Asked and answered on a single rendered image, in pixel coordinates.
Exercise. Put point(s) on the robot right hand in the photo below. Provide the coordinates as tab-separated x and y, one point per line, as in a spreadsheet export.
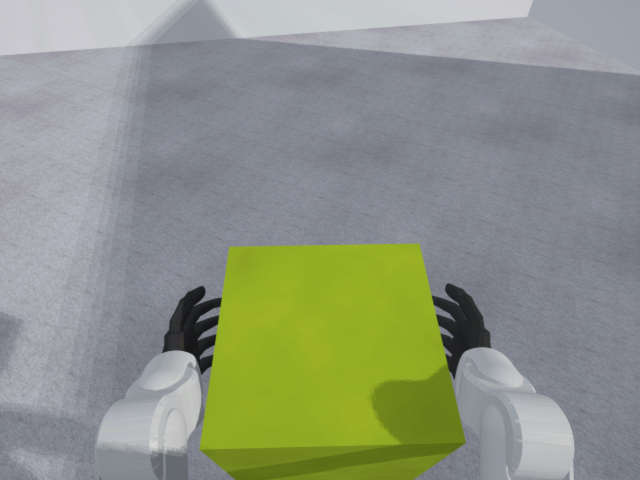
468	329

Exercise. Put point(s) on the right robot forearm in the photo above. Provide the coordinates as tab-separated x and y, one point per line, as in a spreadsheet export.
522	435

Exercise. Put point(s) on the left robot forearm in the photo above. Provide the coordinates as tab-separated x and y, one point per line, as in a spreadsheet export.
144	436

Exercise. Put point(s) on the robot left hand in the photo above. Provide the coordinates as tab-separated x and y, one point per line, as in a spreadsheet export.
184	332

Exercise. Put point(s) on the carton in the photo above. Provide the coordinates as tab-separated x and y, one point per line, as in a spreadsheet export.
329	365

